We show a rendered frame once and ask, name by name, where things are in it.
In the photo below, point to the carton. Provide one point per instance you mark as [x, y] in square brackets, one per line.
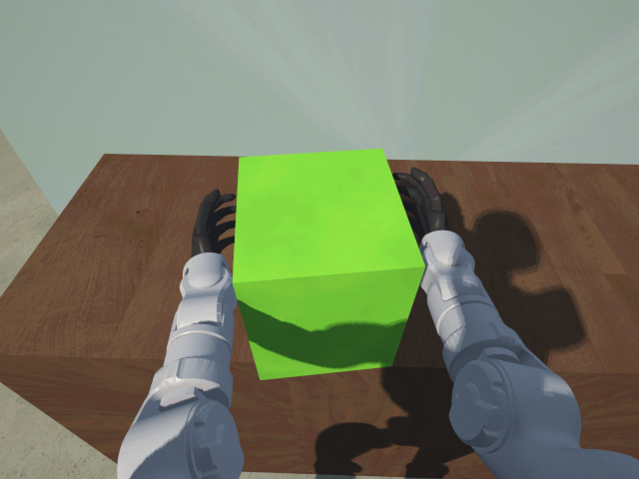
[326, 265]

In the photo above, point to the robot left forearm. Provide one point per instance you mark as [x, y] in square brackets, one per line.
[197, 362]

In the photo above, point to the robot right upper arm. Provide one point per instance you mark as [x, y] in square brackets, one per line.
[524, 423]

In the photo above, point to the pedestal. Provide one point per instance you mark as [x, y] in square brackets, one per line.
[85, 323]

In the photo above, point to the robot right forearm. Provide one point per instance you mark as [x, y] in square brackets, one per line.
[464, 316]

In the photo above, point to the robot left hand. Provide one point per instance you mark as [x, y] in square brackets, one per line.
[206, 233]

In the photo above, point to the robot left upper arm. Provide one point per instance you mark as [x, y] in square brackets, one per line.
[198, 440]

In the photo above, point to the robot right hand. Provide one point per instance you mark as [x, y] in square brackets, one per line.
[429, 212]

